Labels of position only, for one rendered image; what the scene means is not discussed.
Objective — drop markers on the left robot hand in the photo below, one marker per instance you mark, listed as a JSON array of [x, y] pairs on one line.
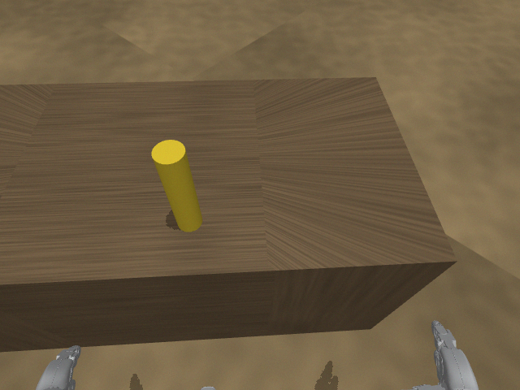
[[59, 372]]

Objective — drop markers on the can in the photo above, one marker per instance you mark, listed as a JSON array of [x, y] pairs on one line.
[[172, 164]]

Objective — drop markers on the right robot hand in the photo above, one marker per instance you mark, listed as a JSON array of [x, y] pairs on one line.
[[453, 368]]

